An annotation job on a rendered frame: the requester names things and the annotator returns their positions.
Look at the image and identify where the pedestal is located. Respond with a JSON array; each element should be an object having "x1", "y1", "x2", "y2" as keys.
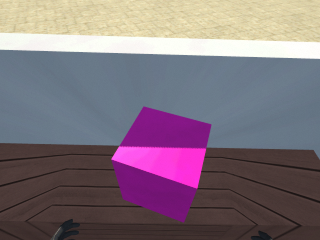
[{"x1": 0, "y1": 143, "x2": 320, "y2": 240}]

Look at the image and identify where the robot left hand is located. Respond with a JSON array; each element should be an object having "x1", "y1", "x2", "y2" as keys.
[{"x1": 50, "y1": 219, "x2": 80, "y2": 240}]

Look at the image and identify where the carton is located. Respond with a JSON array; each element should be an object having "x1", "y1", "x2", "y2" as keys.
[{"x1": 111, "y1": 106, "x2": 212, "y2": 223}]

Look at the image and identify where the robot right hand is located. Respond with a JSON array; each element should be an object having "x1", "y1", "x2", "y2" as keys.
[{"x1": 251, "y1": 230, "x2": 273, "y2": 240}]

